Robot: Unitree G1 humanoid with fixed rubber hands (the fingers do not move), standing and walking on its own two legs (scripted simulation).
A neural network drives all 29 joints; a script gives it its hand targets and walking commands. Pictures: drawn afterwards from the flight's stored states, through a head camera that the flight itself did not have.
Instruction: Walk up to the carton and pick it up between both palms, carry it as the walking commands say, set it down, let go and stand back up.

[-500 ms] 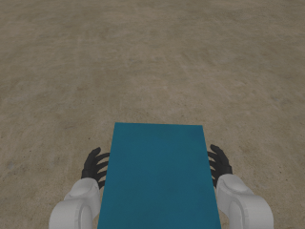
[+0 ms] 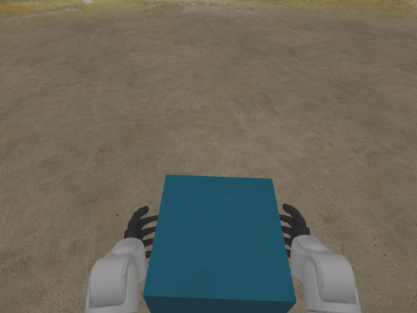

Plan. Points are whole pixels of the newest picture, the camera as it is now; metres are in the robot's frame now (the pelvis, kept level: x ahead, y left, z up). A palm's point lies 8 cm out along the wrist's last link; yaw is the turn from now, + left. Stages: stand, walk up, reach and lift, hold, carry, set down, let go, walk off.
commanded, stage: carry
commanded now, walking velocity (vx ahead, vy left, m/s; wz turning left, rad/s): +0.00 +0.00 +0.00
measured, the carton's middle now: (215, 259) +0.26 +0.00 +0.01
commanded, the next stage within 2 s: none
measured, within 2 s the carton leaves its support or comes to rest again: neither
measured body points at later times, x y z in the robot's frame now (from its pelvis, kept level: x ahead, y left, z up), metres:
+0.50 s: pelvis +0.00 +0.02 +0.00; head +0.02 +0.03 +0.44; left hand +0.27 +0.17 +0.03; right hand +0.28 -0.12 +0.03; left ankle +0.01 +0.07 -0.73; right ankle +0.09 -0.11 -0.73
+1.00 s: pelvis +0.01 +0.05 +0.00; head +0.01 +0.06 +0.45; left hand +0.28 +0.20 +0.02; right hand +0.28 -0.10 +0.02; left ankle +0.01 +0.07 -0.73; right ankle +0.09 -0.11 -0.73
